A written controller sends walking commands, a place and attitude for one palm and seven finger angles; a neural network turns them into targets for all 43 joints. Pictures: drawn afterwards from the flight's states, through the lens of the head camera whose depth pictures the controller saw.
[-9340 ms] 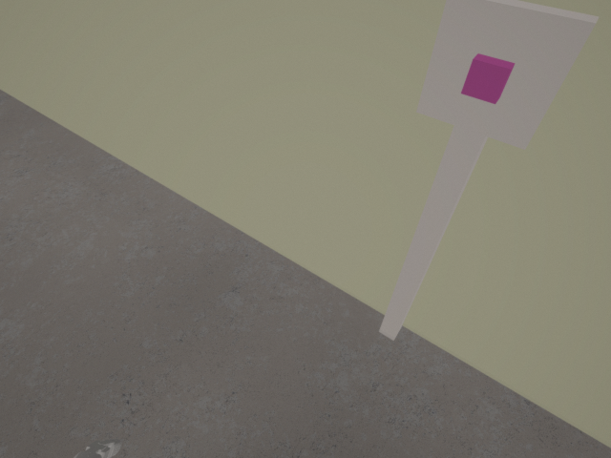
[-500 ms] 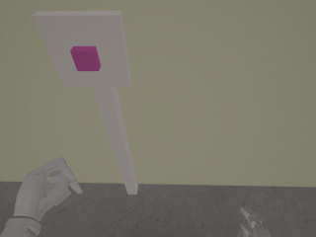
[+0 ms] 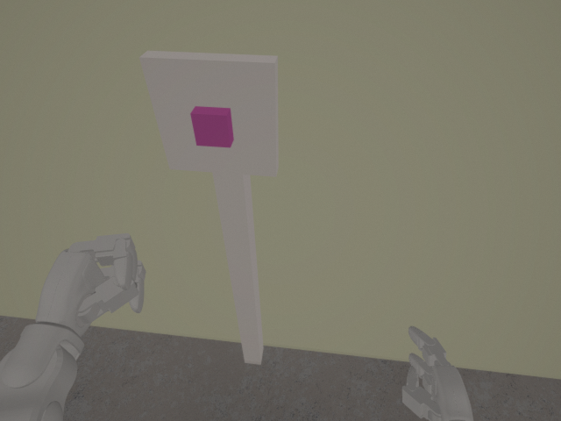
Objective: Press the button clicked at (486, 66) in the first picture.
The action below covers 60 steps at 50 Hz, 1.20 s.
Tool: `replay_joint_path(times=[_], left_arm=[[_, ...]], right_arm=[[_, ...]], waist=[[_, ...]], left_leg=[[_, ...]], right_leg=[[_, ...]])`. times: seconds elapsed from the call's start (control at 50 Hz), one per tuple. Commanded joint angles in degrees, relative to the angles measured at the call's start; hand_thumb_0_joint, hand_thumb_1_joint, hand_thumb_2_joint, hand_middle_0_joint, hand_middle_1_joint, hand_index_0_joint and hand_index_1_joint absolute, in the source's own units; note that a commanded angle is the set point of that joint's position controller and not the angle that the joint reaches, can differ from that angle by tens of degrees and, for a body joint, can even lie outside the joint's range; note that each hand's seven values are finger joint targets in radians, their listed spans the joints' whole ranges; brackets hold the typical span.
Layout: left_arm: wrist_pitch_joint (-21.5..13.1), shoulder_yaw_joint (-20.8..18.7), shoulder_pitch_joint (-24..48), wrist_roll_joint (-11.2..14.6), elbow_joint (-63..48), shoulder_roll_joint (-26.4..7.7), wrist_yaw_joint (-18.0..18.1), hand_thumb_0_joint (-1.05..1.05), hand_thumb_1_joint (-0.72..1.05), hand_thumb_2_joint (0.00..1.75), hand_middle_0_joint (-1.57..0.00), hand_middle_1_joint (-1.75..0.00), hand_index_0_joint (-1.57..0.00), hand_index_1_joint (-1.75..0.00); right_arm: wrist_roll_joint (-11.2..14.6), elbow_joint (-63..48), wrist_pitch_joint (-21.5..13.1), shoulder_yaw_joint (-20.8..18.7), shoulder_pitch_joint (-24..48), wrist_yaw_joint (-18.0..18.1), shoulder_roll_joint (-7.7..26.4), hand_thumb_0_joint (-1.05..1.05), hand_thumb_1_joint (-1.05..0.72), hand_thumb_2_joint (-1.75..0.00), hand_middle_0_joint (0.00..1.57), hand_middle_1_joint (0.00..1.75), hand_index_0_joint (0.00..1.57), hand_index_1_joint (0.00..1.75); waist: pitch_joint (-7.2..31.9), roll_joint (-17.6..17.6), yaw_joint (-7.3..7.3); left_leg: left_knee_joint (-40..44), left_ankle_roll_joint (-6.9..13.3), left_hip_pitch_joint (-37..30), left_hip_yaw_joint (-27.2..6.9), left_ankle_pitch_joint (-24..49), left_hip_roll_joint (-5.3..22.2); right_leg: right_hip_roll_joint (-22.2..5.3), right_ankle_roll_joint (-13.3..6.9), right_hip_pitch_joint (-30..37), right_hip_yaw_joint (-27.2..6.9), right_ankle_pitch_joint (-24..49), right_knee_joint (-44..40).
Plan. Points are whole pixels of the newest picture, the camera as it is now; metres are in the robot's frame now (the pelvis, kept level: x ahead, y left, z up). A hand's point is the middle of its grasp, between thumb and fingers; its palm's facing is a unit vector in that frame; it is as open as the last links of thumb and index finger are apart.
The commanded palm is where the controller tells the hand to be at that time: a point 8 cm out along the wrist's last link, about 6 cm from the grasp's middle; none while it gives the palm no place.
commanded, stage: raise the hand and make a fist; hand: left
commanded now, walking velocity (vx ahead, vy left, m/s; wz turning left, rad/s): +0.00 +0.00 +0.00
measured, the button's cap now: (213, 126) +0.48 +0.17 +0.21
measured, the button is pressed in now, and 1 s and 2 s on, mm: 0 0 0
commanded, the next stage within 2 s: aim a knuckle at the button in 0.70 s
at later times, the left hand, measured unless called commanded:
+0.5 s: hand (129, 250) +0.23 +0.20 +0.20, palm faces +0.04 -1.00 -0.09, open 3.1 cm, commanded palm +0.19 +0.24 +0.21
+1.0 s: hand (150, 238) +0.25 +0.18 +0.20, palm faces +0.05 -1.00 -0.08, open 3.1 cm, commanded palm +0.23 +0.22 +0.21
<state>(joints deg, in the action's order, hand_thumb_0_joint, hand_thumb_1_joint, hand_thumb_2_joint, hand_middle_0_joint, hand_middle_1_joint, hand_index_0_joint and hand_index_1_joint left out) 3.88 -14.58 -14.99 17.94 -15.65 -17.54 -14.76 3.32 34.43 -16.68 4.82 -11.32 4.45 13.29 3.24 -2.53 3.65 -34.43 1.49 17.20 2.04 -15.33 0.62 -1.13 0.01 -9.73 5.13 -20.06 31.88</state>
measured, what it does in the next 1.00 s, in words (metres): stands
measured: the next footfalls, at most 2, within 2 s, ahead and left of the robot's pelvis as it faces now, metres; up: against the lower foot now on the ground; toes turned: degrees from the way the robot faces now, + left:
none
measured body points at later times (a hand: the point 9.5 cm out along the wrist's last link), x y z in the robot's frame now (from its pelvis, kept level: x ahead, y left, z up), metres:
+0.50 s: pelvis -0.01 -0.02 +0.01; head -0.06 -0.05 +0.45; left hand +0.22 +0.25 +0.21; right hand +0.20 -0.23 -0.05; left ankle +0.04 +0.10 -0.73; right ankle -0.03 -0.12 -0.73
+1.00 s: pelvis +0.00 -0.03 +0.00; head -0.05 -0.06 +0.45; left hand +0.24 +0.24 +0.20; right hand +0.21 -0.24 -0.05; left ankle +0.04 +0.10 -0.73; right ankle -0.03 -0.12 -0.73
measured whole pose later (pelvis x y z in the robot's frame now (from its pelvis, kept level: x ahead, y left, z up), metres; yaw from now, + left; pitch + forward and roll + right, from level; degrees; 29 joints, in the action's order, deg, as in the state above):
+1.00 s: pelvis +0.00 -0.03 +0.00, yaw +0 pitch -5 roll +0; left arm 17.2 -18.2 -1.5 19.0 -12.8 -19.4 -15.1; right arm 4.6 36.8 -13.6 5.1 -10.3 6.0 15.1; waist 2.4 -3.8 3.7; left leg -30.2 -0.6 12.2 1.2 -13.3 1.5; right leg 0.1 -1.9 -5.7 5.7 -19.6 29.8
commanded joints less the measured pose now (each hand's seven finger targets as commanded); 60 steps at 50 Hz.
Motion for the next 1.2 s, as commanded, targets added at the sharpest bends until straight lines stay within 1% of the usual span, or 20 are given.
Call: replay_joint_path(times=[0.0,0.04,0.12,0.16,0.22,0.28,0.34,0.4,0.54,0.6,0.66,0.72,0.78,0.84,0.94,1.0,1.06,1.08,1.14,1.18], left_arm=[[0.88,-6.20,14.10,0.96,-13.87,-9.88,0.13,0.00,0.90,0.90,-1.30,-1.50,-1.30,-1.50],[2.49,-7.36,14.95,1.53,-13.22,-10.68,-0.14,0.00,0.90,0.90,-1.30,-1.50,-1.30,-1.50],[5.42,-7.76,19.76,1.66,-14.21,-11.66,-0.64,0.00,0.90,0.90,-1.30,-1.50,-1.30,-1.50],[7.08,-8.71,21.37,1.95,-13.16,-12.76,-0.66,0.00,0.90,0.90,-1.30,-1.50,-1.30,-1.50],[8.66,-9.82,24.05,1.97,-14.49,-14.19,-0.82,0.00,0.90,0.90,-1.30,-1.50,-1.30,-1.50],[10.33,-11.47,25.83,2.55,-13.49,-15.68,-1.01,0.00,0.90,0.90,-1.30,-1.50,-1.30,-1.50],[12.41,-11.20,21.16,3.61,-7.93,-13.50,-1.97,0.00,0.90,0.90,-1.30,-1.50,-1.30,-1.50],[13.36,-10.20,22.55,3.39,-9.78,-13.56,-2.01,0.00,0.90,0.90,-1.30,-1.50,-1.30,-1.50],[9.94,-12.75,24.63,2.44,-16.14,-16.59,0.14,0.00,0.90,0.90,-1.30,-1.50,-1.30,-1.50],[9.10,-12.00,24.21,2.59,-14.93,-15.22,0.23,0.00,0.90,0.90,-1.30,-1.50,-1.30,-1.50],[9.80,-11.13,23.14,2.84,-11.59,-14.20,-0.31,0.00,0.90,0.90,-1.30,-1.50,-1.30,-1.50],[10.34,-10.52,23.69,2.61,-12.25,-14.12,-0.88,0.00,0.90,0.90,-1.30,-1.50,-1.30,-1.50],[10.56,-11.02,23.29,2.77,-13.19,-14.44,-1.15,0.00,0.90,0.90,-1.30,-1.50,-1.30,-1.50],[10.20,-9.33,27.79,2.80,-10.54,-13.25,-0.84,0.00,0.90,0.90,-1.30,-1.50,-1.30,-1.50],[9.71,-9.31,30.02,1.67,-7.43,-13.82,0.28,0.00,0.90,0.90,-1.30,-1.50,-1.30,-1.50],[9.22,-6.24,33.87,0.80,-8.15,-11.67,0.68,0.00,0.90,0.90,-1.30,-1.50,-1.30,-1.50],[9.00,-6.76,32.58,0.48,-6.68,-11.93,1.27,0.00,0.90,0.90,-1.30,-1.50,-1.30,-1.50],[9.09,-6.23,32.85,0.32,-6.72,-11.44,1.39,0.00,0.90,0.90,-1.30,-1.50,-1.30,-1.50],[9.58,-5.09,36.24,-0.23,-3.53,-10.61,2.46,0.00,0.90,0.90,-1.30,-1.50,-1.30,-1.50],[9.83,-4.25,39.63,-0.97,-2.91,-10.49,3.43,0.00,0.90,0.90,-1.30,-1.50,-1.30,-1.50]], right_arm=[[0.41,-8.98,-2.04,-2.66,7.45,0.86,7.13,0.00,-0.90,-0.90,0.20,0.30,0.20,0.30],[0.37,-8.76,-1.71,-2.47,8.17,1.04,7.18,0.00,-0.90,-0.90,0.20,0.30,0.20,0.30],[0.80,-8.78,-0.99,-1.99,9.69,1.22,6.96,0.00,-0.90,-0.90,0.20,0.30,0.20,0.30],[0.90,-8.53,-0.69,-1.78,10.34,1.42,7.07,0.00,-0.90,-0.90,0.20,0.30,0.20,0.30],[1.07,-8.71,-0.57,-1.57,11.31,1.55,7.01,0.00,-0.90,-0.90,0.20,0.30,0.20,0.30],[1.23,-8.54,-0.45,-1.41,12.13,1.62,7.05,0.00,-0.90,-0.90,0.20,0.30,0.20,0.30],[1.46,-8.26,0.02,-1.61,12.29,1.38,7.33,0.00,-0.90,-0.90,0.20,0.30,0.20,0.30],[1.71,-8.90,0.43,-1.70,12.63,1.24,7.44,0.00,-0.90,-0.90,0.20,0.30,0.20,0.30],[1.07,-9.21,-0.42,-1.91,12.43,1.62,7.21,0.00,-0.90,-0.90,0.20,0.30,0.20,0.30],[1.22,-8.85,-0.89,-1.97,11.85,1.78,7.09,0.00,-0.90,-0.90,0.20,0.30,0.20,0.30],[1.37,-8.29,-1.00,-2.09,11.62,1.86,7.44,0.00,-0.90,-0.90,0.20,0.30,0.20,0.30],[1.50,-8.69,-1.03,-2.14,11.79,1.85,7.39,0.00,-0.90,-0.90,0.20,0.30,0.20,0.30],[1.45,-8.97,-0.92,-2.20,11.66,1.76,7.47,0.00,-0.90,-0.90,0.20,0.30,0.20,0.30],[1.42,-8.21,-0.92,-2.06,11.67,1.95,7.36,0.00,-0.90,-0.90,0.20,0.30,0.20,0.30],[1.27,-7.95,-0.52,-2.29,11.33,2.12,7.33,0.00,-0.90,-0.90,0.20,0.30,0.20,0.30],[1.36,-8.28,-0.24,-2.14,11.41,2.02,6.88,0.00,-0.90,-0.90,0.20,0.30,0.20,0.30],[1.11,-8.23,0.03,-2.23,11.04,1.82,7.05,0.00,-0.90,-0.90,0.20,0.30,0.20,0.30],[1.16,-8.47,0.28,-2.28,11.24,1.75,6.94,0.00,-0.90,-0.90,0.20,0.30,0.20,0.30],[1.20,-7.84,1.10,-2.23,11.18,1.69,6.84,0.00,-0.90,-0.90,0.20,0.30,0.20,0.30],[1.15,-7.81,1.80,-2.13,11.27,1.77,6.84,0.00,-0.90,-0.90,0.20,0.30,0.20,0.30]], waist=[[4.01,-2.97,-0.61],[4.18,0.77,-0.47],[3.81,-2.91,-0.57],[3.41,-0.67,-0.34],[4.27,-2.75,-0.03],[4.00,-0.82,0.34],[2.43,2.26,0.53],[1.53,1.83,0.11],[3.97,-0.50,0.20],[3.65,-1.62,-0.15],[2.08,1.64,-0.39],[2.97,-0.21,-0.27],[4.38,1.86,-0.20],[2.12,1.80,-0.92],[3.71,2.76,-0.80],[5.05,-0.81,-1.15],[5.94,2.11,-0.77],[6.38,0.81,-0.69],[4.32,2.16,-1.14],[4.56,0.23,-1.48]], left_leg=[[8.42,-0.17,-10.51,-5.15,8.49,0.48],[8.42,0.19,-10.92,-5.13,9.18,0.39],[9.45,-0.01,-12.35,-4.95,8.13,0.04],[9.86,0.22,-12.01,-4.97,7.10,-0.11],[10.30,0.16,-13.39,-5.02,7.19,-0.31],[10.44,0.34,-13.38,-5.04,6.91,-0.48],[9.58,0.39,-12.03,-4.35,6.81,-0.68],[9.41,0.46,-11.72,-4.01,5.70,-0.83],[7.73,0.59,-13.07,-3.48,6.88,-0.72],[7.60,0.56,-13.50,-3.20,7.44,-0.77],[6.93,0.70,-12.30,-3.28,7.48,-0.63],[6.84,0.79,-12.99,-3.18,8.57,-0.91],[6.38,0.83,-12.92,-3.21,9.67,-0.84],[6.18,0.78,-12.76,-3.48,8.72,-0.76],[6.49,0.93,-13.16,-3.35,9.52,-0.84],[7.20,0.85,-14.67,-3.15,9.45,-1.06],[7.41,0.94,-14.27,-3.34,10.63,-0.87],[7.52,0.90,-14.52,-3.16,10.80,-0.92],[7.92,0.78,-13.82,-3.34,9.69,-0.74],[8.42,0.68,-14.05,-3.23,8.96,-0.91]], right_leg=[[2.13,-1.02,-5.36,0.19,10.76,-6.26],[2.20,-0.90,-4.39,-0.09,11.74,-7.41],[1.79,-0.95,-4.39,-0.27,10.64,-8.41],[1.73,-0.87,-3.88,-0.54,9.54,-9.39],[1.51,-0.99,-3.55,-0.64,9.54,-9.55],[1.34,-0.87,-3.20,-0.98,9.29,-10.25],[1.08,-0.48,-3.23,-2.00,9.96,-11.20],[0.80,-0.10,-4.64,-2.18,8.62,-11.23],[0.29,0.06,-3.86,-3.81,8.73,-11.32],[0.11,0.27,-4.15,-3.57,10.42,-10.86],[-0.27,0.98,-4.42,-4.60,11.65,-11.37],[-0.20,0.95,-4.44,-3.99,13.89,-10.23],[-0.37,1.37,-3.70,-4.00,16.13,-9.63],[-0.05,1.12,-5.33,-4.16,14.40,-10.08],[0.10,0.96,-4.82,-3.83,15.27,-9.60],[0.35,0.32,-5.01,-2.75,14.47,-8.90],[0.42,0.24,-3.77,-2.61,16.21,-8.66],[0.42,0.16,-3.86,-2.58,16.41,-8.55],[0.71,0.02,-4.73,-2.41,14.52,-9.11],[0.71,-0.19,-4.87,-2.33,13.27,-9.07]])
